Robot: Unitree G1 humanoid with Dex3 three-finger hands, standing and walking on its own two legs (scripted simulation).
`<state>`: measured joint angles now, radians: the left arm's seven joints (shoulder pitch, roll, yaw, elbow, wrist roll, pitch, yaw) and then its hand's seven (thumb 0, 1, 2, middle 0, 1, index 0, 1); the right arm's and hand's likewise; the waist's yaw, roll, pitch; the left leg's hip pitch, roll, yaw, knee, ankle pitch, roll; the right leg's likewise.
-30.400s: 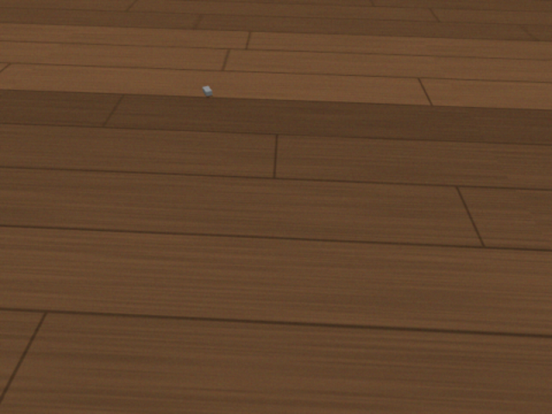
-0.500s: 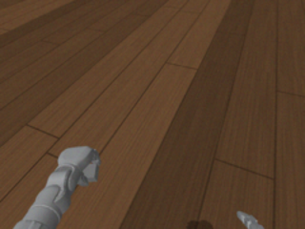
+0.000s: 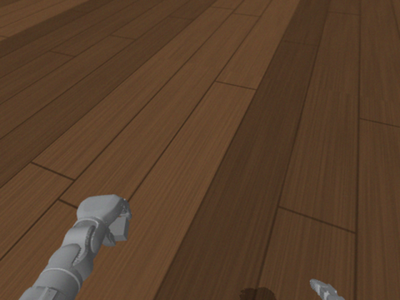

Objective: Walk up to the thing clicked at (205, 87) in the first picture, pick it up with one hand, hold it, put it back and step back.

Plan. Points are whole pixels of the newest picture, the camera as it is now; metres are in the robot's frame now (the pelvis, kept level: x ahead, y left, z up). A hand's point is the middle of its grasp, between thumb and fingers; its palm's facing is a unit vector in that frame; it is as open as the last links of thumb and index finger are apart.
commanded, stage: crouch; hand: left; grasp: from above
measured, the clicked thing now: (110, 229) +0.31 +0.23 -0.08
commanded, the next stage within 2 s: lower in 1.86 s
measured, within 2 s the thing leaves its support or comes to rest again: neither
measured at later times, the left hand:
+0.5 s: hand (133, 238) +0.36 +0.23 -0.26, palm faces -0.39 +0.02 -0.92, open 7.3 cm
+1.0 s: hand (146, 252) +0.40 +0.23 -0.48, palm faces -0.42 -0.03 -0.91, open 7.3 cm
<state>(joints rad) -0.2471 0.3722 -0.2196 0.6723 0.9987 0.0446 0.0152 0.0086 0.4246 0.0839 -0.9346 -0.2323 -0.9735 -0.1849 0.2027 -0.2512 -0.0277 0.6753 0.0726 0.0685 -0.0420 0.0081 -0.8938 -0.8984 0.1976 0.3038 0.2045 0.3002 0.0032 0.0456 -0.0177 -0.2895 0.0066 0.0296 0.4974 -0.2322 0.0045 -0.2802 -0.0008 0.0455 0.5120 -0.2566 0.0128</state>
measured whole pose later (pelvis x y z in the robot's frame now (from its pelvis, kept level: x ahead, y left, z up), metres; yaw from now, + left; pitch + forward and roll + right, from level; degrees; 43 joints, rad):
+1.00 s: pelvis -0.07 +0.00 -0.33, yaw -2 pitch +38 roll -5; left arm -0.92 0.56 0.02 1.35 1.19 -0.07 0.37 0.01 0.41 0.08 -0.97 -0.18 -1.00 -0.15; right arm 0.17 -0.24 -0.01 0.75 -0.09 -0.06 0.06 0.00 -0.89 -0.90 0.20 0.30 0.21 0.30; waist -0.19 0.03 -0.17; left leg -2.05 0.02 -0.07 2.03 -0.64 0.01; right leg -1.98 0.03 -0.04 1.99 -0.68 0.02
